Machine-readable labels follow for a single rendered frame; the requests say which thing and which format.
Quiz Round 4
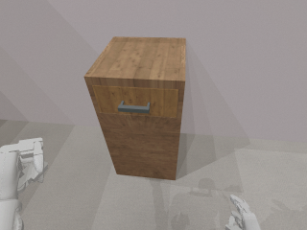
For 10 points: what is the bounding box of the handle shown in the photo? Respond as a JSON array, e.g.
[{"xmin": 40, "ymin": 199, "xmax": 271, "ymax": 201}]
[{"xmin": 117, "ymin": 101, "xmax": 151, "ymax": 114}]

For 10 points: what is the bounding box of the robot left forearm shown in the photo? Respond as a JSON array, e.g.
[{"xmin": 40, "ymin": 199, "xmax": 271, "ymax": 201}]
[{"xmin": 0, "ymin": 198, "xmax": 24, "ymax": 230}]

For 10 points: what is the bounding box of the left robot hand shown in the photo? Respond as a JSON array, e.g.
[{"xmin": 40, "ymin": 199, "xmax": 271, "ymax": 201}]
[{"xmin": 0, "ymin": 137, "xmax": 48, "ymax": 200}]

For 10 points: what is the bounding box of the drawer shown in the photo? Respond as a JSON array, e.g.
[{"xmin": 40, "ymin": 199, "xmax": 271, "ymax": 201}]
[{"xmin": 92, "ymin": 85, "xmax": 178, "ymax": 118}]

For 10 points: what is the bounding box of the right robot hand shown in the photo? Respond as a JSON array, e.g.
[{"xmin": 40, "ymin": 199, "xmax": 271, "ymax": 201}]
[{"xmin": 225, "ymin": 195, "xmax": 262, "ymax": 230}]

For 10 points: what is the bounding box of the cabinet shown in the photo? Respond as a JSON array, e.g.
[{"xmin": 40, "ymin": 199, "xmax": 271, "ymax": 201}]
[{"xmin": 84, "ymin": 36, "xmax": 186, "ymax": 181}]

